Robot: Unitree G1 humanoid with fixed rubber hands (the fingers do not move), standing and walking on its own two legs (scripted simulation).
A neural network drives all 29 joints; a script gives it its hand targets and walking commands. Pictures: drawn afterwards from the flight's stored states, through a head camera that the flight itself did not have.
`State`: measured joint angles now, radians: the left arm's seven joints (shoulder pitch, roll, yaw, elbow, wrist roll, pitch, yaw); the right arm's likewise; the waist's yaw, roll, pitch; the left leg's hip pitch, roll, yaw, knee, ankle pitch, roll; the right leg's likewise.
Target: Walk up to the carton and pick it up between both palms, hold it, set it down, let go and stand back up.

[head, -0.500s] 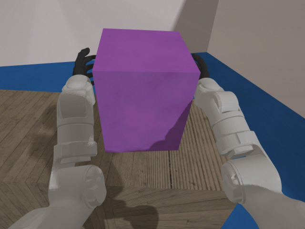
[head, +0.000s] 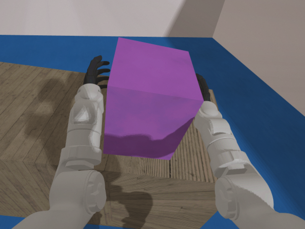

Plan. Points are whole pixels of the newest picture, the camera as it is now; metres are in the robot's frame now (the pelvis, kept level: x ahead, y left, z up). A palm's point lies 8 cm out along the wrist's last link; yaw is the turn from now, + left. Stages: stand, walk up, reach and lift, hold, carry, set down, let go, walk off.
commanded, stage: set down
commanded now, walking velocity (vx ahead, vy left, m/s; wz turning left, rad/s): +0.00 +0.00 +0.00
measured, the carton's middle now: (145, 102) +0.41 +0.02 +0.13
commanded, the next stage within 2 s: none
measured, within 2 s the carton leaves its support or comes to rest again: neither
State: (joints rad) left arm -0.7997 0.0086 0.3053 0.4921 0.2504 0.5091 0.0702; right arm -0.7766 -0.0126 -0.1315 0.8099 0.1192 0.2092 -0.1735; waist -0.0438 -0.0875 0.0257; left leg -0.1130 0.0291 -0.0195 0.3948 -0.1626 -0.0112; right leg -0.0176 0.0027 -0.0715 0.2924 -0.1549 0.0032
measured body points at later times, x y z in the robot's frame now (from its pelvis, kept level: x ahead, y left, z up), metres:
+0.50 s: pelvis +0.02 +0.00 +0.00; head -0.01 +0.04 +0.45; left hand +0.42 +0.16 +0.15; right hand +0.42 -0.13 +0.14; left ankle +0.04 +0.12 -0.75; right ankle +0.01 -0.12 -0.75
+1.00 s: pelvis +0.02 +0.00 +0.00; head +0.01 +0.03 +0.45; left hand +0.43 +0.16 +0.12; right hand +0.42 -0.14 +0.11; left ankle +0.04 +0.12 -0.75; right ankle +0.01 -0.12 -0.75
